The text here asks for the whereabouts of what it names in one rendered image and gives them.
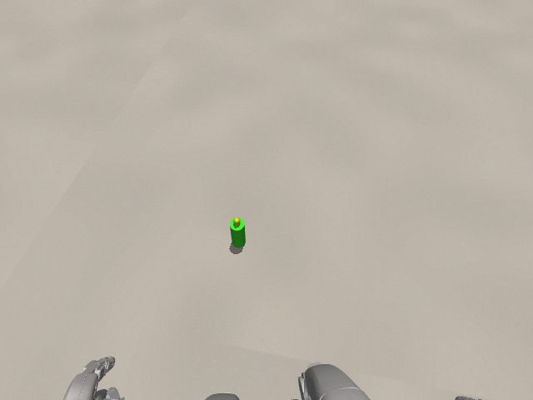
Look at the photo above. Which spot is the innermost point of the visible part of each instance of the bottle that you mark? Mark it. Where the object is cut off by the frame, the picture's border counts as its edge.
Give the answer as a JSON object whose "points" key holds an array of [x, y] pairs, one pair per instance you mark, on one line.
{"points": [[237, 227]]}

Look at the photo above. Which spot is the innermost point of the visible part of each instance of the left robot hand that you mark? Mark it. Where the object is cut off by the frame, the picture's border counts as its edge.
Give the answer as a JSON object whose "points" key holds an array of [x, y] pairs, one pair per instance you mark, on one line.
{"points": [[84, 385]]}

